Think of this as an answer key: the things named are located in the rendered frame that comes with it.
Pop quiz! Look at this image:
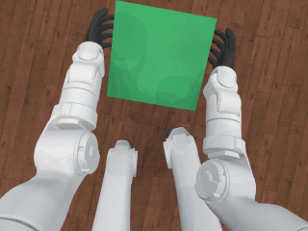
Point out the right robot upper arm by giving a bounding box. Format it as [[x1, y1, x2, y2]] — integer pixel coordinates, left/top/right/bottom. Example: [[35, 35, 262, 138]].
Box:
[[194, 158, 308, 231]]

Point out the robot right foot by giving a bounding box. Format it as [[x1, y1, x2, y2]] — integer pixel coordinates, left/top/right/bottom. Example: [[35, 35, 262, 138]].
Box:
[[167, 127, 177, 138]]

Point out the robot right forearm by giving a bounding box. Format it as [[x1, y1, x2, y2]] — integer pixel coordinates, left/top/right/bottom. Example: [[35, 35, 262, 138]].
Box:
[[202, 65, 253, 174]]

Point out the left robot upper arm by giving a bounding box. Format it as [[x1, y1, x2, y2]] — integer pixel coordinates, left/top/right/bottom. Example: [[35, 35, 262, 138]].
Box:
[[0, 129, 100, 231]]

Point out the left robot hand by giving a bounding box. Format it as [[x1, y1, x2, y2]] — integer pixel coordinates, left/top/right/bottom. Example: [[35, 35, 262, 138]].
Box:
[[84, 8, 115, 49]]

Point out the right robot hand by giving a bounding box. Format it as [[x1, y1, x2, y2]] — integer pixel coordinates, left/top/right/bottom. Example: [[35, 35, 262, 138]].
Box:
[[207, 27, 236, 69]]

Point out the robot left forearm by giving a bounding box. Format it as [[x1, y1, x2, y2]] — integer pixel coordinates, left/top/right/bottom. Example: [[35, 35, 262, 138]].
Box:
[[34, 41, 105, 167]]

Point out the left robot shin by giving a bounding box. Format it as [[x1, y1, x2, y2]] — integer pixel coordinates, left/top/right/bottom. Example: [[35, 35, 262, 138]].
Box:
[[106, 140, 133, 184]]

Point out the carton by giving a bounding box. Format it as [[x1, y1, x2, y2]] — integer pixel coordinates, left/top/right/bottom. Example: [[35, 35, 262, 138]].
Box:
[[107, 0, 217, 111]]

